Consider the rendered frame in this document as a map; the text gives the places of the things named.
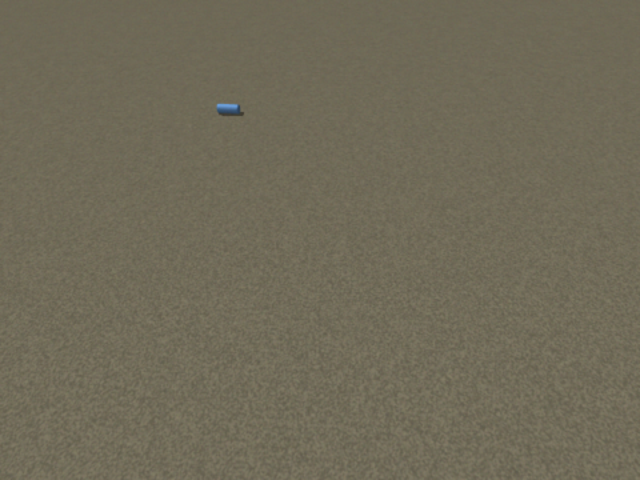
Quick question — can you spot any can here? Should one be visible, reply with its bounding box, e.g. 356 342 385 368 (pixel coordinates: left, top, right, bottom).
217 104 240 114

